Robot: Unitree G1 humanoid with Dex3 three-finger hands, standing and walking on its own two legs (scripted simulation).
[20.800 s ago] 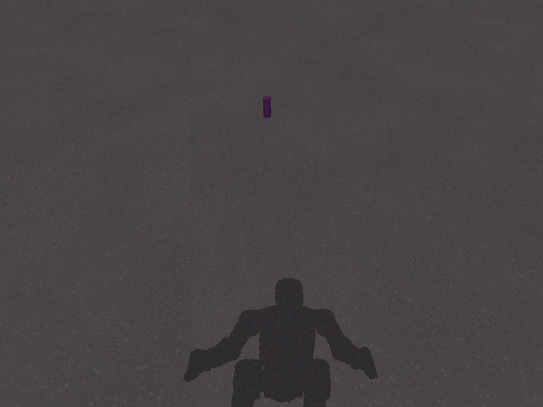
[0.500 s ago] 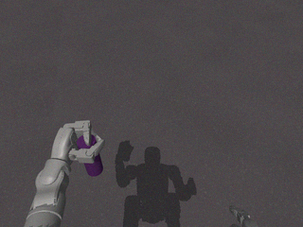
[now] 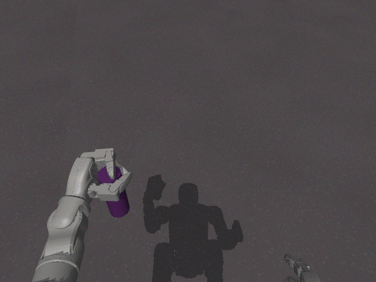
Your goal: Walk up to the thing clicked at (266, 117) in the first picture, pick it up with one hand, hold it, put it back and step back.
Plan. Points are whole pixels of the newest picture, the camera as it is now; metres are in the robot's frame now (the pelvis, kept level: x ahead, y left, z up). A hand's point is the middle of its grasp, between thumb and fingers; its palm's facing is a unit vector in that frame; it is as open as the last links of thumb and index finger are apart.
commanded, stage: hold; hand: left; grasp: from the side
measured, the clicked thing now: (114, 192) +0.33 +0.16 -0.01
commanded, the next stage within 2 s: crouch in 0.22 s
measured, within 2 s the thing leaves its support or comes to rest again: neither
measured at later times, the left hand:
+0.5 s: hand (115, 177) +0.34 +0.15 +0.04, palm faces -0.12 -0.99 -0.02, open 4.4 cm
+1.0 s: hand (135, 210) +0.36 +0.15 -0.19, palm faces -0.13 -0.99 -0.04, open 4.3 cm
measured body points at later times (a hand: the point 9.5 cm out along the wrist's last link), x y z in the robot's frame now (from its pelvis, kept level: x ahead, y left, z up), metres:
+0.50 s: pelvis +0.00 +0.00 +0.00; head +0.04 +0.00 +0.45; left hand +0.34 +0.20 +0.04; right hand +0.13 -0.25 -0.11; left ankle -0.01 +0.13 -0.71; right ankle +0.02 -0.13 -0.71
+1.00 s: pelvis -0.04 +0.00 -0.17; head +0.12 +0.02 +0.25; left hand +0.36 +0.20 -0.19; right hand +0.07 -0.26 -0.29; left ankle -0.01 +0.13 -0.71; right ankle +0.02 -0.13 -0.71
